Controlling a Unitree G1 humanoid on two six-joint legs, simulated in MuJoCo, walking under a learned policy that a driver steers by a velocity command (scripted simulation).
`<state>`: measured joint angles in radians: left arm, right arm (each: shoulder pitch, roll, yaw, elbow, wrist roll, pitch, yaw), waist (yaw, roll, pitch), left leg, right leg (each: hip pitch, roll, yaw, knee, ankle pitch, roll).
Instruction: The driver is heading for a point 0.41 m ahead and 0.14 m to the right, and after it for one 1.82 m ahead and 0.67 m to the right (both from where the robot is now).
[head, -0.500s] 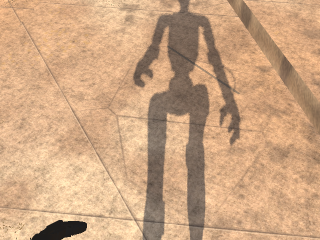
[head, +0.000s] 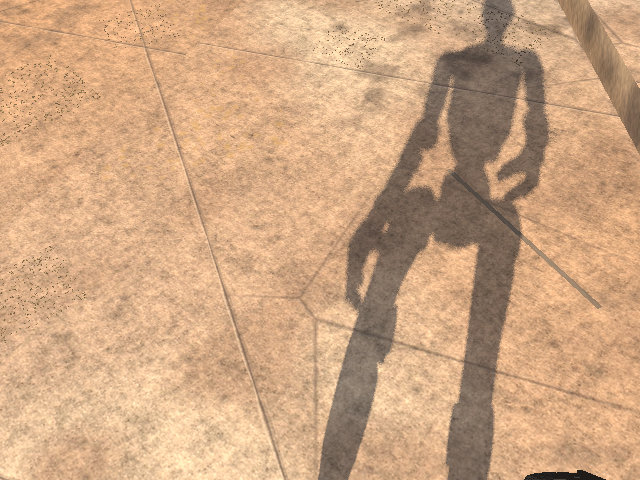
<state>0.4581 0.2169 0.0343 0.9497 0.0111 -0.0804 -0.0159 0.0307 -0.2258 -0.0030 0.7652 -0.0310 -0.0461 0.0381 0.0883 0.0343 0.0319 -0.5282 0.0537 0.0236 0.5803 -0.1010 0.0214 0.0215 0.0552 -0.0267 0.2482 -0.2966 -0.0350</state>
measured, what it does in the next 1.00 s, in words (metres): walks ahead, turning right: left foot, then right foot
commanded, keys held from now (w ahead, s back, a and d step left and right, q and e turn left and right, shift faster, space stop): w+e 0.26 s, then e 0.70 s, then no key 0.04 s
